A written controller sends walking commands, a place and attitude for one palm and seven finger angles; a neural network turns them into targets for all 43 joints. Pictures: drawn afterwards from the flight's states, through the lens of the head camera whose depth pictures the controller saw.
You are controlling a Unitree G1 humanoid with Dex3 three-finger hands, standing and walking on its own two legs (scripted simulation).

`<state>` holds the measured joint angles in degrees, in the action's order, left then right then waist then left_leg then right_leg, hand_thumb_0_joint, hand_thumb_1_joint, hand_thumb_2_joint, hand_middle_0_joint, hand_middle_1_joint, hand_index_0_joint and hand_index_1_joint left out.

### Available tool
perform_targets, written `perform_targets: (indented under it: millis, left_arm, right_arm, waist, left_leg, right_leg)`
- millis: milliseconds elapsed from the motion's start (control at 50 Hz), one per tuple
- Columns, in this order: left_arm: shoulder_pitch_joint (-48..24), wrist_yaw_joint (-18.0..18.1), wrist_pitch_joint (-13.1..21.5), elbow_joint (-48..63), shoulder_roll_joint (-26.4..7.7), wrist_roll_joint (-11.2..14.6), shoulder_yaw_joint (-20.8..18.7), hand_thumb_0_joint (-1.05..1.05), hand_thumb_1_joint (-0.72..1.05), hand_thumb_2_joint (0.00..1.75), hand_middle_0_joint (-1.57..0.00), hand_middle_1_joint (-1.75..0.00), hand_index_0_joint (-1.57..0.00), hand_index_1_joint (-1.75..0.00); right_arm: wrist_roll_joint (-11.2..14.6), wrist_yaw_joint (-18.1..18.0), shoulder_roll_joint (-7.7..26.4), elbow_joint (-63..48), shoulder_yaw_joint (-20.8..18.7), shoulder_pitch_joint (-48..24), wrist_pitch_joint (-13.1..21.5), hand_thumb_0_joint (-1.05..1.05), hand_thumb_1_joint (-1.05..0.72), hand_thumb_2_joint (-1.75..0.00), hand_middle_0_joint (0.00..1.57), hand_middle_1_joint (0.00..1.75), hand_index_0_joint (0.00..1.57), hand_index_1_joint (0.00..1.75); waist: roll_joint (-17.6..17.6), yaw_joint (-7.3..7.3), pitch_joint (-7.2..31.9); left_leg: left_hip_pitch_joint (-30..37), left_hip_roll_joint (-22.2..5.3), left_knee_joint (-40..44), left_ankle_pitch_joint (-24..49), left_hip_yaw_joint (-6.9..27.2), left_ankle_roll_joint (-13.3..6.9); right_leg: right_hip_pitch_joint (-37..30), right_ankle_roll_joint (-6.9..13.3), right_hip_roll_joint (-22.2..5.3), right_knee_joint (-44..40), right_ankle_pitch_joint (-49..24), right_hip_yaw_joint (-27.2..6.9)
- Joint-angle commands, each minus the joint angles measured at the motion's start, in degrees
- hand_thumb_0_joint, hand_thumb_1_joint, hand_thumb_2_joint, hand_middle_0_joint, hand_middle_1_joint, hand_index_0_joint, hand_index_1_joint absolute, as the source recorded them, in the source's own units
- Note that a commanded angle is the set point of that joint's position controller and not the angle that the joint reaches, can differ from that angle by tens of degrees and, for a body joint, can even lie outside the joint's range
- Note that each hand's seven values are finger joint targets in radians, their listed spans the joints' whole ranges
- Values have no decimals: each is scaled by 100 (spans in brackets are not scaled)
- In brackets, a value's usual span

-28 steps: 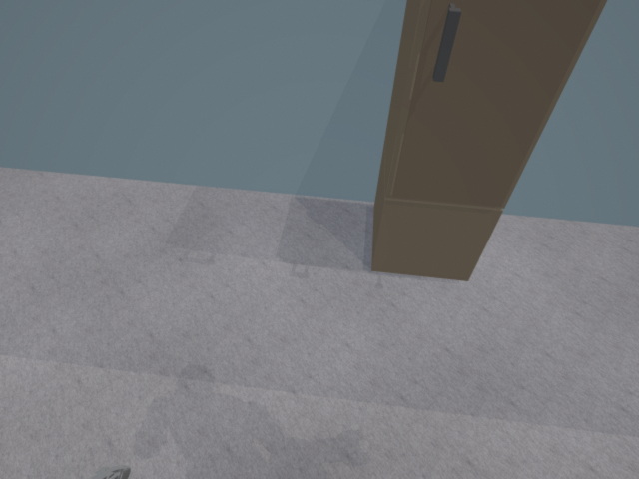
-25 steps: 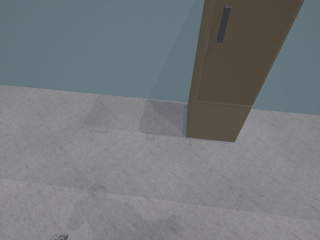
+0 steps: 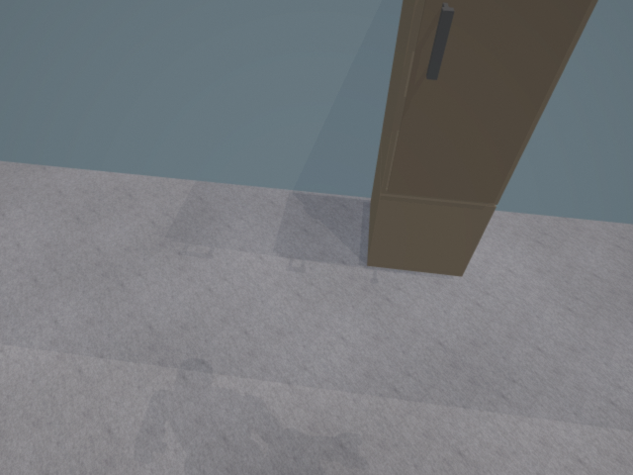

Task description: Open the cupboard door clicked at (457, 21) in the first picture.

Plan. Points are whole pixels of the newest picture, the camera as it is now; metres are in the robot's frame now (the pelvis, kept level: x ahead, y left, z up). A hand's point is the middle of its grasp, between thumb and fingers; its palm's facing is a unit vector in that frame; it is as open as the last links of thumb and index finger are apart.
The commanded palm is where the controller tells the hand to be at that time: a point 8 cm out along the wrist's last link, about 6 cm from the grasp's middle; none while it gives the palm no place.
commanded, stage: stand and wait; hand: left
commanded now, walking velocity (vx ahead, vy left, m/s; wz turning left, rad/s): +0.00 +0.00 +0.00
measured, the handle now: (438, 41) +0.99 -0.22 +0.14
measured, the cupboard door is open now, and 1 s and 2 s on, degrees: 0 0 0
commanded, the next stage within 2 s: look at it before walking up in 0.26 s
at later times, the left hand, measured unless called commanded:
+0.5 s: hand out of the picture +0.08 +0.24 -0.15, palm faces -0.03 -0.94 -0.33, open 7.4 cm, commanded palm none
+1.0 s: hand out of the picture +0.08 +0.24 -0.15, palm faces -0.02 -0.94 -0.33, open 7.4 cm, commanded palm none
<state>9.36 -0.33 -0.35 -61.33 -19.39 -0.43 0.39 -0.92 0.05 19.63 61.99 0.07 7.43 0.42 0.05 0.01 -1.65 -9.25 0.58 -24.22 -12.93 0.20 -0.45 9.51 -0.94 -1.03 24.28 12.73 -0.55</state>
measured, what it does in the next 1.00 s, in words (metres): stands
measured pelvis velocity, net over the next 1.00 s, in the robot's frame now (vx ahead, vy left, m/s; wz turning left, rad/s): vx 0.01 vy -0.01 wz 0.00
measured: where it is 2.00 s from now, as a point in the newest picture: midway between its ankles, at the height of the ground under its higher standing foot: outside the picture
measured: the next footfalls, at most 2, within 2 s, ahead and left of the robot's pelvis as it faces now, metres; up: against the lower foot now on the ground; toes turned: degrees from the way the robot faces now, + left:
left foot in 1.96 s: +0.06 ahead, +0.10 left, +0.00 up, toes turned -28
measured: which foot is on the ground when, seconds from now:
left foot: down 0.00-1.00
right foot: down 0.00-1.00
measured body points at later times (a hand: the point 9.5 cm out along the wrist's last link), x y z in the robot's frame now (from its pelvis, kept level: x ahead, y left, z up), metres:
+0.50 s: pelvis +0.00 -0.01 +0.00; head +0.00 -0.01 +0.45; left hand +0.08 +0.29 -0.13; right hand +0.08 -0.30 -0.13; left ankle +0.00 +0.11 -0.74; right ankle +0.01 -0.13 -0.74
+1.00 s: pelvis +0.01 -0.01 +0.00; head +0.01 -0.01 +0.45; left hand +0.09 +0.29 -0.13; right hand +0.09 -0.31 -0.13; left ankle +0.00 +0.11 -0.74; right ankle +0.01 -0.13 -0.74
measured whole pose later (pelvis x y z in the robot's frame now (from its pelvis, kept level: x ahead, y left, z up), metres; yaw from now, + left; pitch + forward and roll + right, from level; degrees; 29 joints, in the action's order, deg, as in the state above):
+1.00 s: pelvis +0.01 -0.01 +0.00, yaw +0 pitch -2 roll +0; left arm 7.9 -0.3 0.2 -62.4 -19.4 -0.5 0.2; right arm -0.7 -0.1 19.5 63.7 0.5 6.2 0.7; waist 0.2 0.1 -1.7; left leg -7.0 -0.3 -20.7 -12.0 0.3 0.5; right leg 7.6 -0.1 -0.2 21.3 12.0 -0.4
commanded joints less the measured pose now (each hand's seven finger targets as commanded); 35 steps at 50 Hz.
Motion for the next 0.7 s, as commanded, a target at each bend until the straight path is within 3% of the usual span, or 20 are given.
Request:
perform_targets:
  millis: [0,160,680]
  left_arm:
    - [-375,99,173,373,-1175,-16,-226,0,90,90,-20,-30,-20,-30]
    - [-369,99,187,313,-1186,-22,-230,0,90,90,-20,-30,-20,-30]
    - [-410,100,196,295,-1187,-23,-235,0,90,90,-20,-30,-20,-30]
  right_arm:
    - [38,-61,1142,-333,-249,-383,143,0,-90,-90,20,30,20,30]
    - [40,-51,1135,-235,-244,-312,141,0,-90,-90,20,30,20,30]
    - [49,-69,1133,-183,-216,-374,156,0,-90,-90,20,30,20,30]
  waist:
    - [-52,5,214]
    - [-95,-5,230]
    - [-25,8,338]
  left_leg:
    - [-69,-659,556,465,596,-154]
    - [-39,-664,586,441,599,-138]
    - [167,-717,617,900,550,-105]
  right_leg:
    - [9,259,-565,-468,-349,-553]
    - [21,273,-593,-572,-233,-614]
    - [-159,262,-588,-567,-847,-565]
